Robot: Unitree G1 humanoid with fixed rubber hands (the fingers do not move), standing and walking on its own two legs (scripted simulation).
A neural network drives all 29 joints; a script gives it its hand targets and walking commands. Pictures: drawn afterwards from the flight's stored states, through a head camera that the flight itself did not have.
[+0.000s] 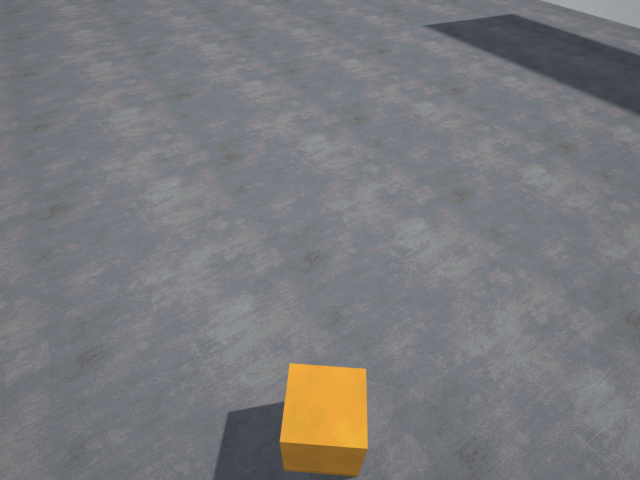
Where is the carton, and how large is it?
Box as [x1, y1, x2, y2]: [280, 363, 367, 476]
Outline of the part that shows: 290,363 280,435 280,446 284,470 357,476 367,449 365,369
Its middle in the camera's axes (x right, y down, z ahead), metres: +0.02 +0.51 +1.07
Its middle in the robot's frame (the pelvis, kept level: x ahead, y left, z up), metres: +0.44 -0.04 -0.65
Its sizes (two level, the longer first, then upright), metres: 0.210 0.200 0.250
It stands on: the floor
